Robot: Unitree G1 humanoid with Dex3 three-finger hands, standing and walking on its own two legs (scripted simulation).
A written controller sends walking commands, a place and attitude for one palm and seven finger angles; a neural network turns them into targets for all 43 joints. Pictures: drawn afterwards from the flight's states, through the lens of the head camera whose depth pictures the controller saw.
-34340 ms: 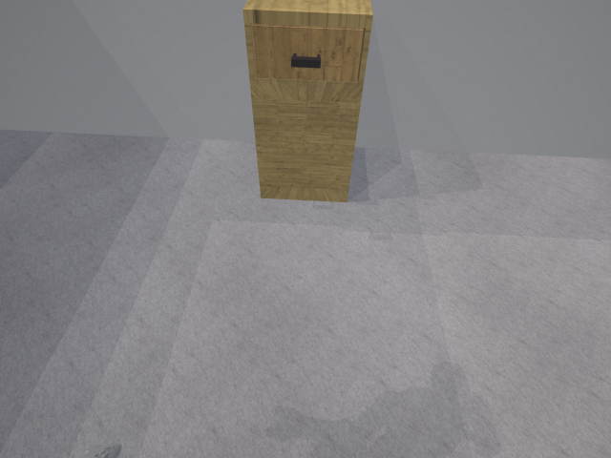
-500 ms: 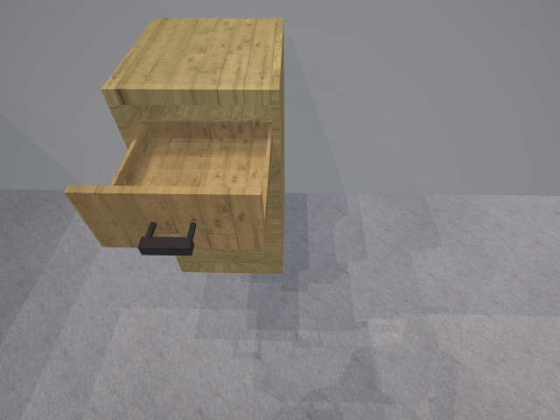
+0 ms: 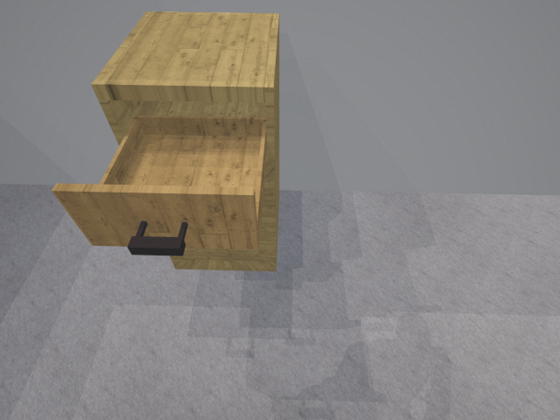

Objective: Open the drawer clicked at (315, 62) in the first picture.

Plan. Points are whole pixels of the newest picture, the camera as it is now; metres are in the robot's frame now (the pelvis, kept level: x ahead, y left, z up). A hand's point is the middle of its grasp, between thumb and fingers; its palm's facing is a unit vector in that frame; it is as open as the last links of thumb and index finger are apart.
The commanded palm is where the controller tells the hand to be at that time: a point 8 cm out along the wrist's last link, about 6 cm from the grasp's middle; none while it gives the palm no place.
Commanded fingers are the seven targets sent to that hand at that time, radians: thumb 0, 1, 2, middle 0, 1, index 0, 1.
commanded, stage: look to check the result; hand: left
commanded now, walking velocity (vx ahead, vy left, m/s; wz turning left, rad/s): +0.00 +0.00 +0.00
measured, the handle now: (160, 236) +0.45 +0.26 -0.07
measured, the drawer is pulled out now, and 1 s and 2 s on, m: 0.30 0.30 0.30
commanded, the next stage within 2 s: stand and wait in 0.38 s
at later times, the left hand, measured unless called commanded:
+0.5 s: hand out of the picture +0.03 +0.18 -0.17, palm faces +0.02 -0.97 -0.23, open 7.4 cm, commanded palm none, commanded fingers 0.00 0.90 0.90 -0.20 -0.30 -0.20 -0.30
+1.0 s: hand out of the picture +0.06 +0.20 -0.17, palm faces +0.01 -0.96 -0.26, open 7.4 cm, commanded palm none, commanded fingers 0.00 0.90 0.90 -0.20 -0.30 -0.20 -0.30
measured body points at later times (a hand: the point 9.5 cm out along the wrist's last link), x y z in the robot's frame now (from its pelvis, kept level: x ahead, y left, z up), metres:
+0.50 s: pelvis +0.00 -0.01 +0.00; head +0.03 -0.02 +0.45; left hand +0.03 +0.23 -0.15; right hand -0.02 -0.23 -0.16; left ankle -0.05 +0.11 -0.74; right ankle +0.05 -0.09 -0.74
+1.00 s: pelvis +0.01 -0.01 +0.00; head +0.03 -0.01 +0.45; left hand +0.06 +0.25 -0.15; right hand +0.01 -0.25 -0.16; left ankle -0.05 +0.11 -0.74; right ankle +0.05 -0.09 -0.74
